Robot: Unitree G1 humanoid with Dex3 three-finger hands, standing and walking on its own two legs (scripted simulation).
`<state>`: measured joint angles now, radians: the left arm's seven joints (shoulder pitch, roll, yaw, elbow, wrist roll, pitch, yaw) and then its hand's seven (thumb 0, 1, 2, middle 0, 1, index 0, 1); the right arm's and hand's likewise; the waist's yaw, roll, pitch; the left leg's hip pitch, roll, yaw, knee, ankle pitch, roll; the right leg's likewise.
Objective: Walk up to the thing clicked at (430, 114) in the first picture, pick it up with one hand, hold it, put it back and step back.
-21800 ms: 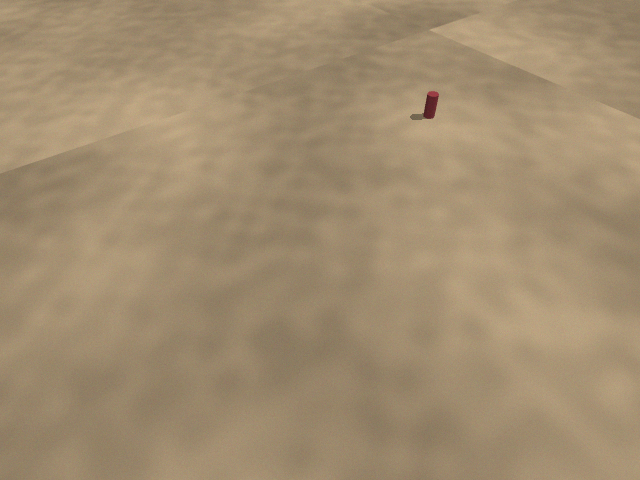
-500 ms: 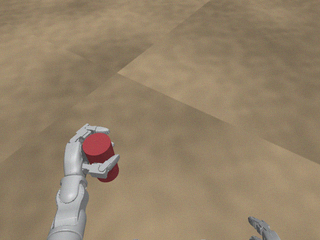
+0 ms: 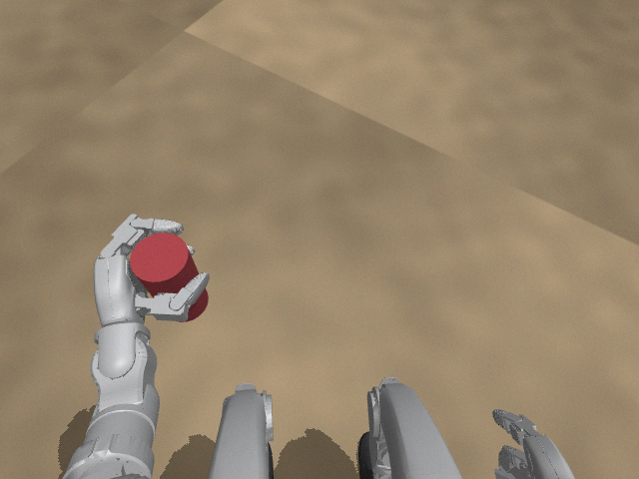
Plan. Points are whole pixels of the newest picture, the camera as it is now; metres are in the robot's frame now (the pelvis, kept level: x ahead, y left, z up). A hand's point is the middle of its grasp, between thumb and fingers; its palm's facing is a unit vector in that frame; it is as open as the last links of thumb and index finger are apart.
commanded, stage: crouch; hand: left
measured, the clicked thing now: (174, 281) +0.38 +0.20 -0.05
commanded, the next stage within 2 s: lower in 1.26 s
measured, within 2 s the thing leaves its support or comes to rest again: neither
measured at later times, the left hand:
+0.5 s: hand (197, 316) +0.39 +0.22 -0.25, palm faces +0.22 -0.98 -0.03, open 9.2 cm
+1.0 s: hand (205, 324) +0.40 +0.22 -0.35, palm faces +0.20 -0.98 -0.03, open 9.2 cm
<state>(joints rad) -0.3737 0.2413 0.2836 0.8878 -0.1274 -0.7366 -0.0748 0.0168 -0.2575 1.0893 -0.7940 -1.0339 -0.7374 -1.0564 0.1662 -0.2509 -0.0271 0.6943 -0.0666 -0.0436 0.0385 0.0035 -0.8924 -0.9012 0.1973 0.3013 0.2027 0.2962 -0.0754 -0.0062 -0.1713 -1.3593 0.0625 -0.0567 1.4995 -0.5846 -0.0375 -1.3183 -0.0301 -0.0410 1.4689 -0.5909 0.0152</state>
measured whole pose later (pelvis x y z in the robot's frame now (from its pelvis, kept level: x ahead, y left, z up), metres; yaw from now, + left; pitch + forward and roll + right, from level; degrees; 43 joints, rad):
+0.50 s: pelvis -0.04 +0.00 -0.20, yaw -2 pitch +32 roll -4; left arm -0.59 0.36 0.47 1.08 -0.09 -0.80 -0.12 0.02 -0.26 1.09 -0.80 -1.03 -0.74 -1.05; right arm 0.08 -0.25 0.02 0.76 -0.12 -0.02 0.08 0.00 -0.91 -0.91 0.20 0.30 0.20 0.30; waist -0.12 -0.02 -0.13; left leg -2.05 0.04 -0.11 2.16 -0.67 -0.05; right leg -2.00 -0.02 -0.03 2.13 -0.68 0.01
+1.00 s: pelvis -0.05 +0.00 -0.28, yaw -5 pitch +27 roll -6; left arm -0.63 0.47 0.54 1.13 -0.07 -0.81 -0.13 0.02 -0.26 1.09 -0.80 -1.02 -0.75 -1.05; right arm 0.03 -0.29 0.11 0.73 -0.17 0.01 0.10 0.00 -0.89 -0.90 0.20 0.30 0.20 0.30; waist -0.16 -0.06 0.00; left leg -2.25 0.02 -0.19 2.44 -0.66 -0.06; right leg -2.18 0.00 -0.06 2.37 -0.65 0.03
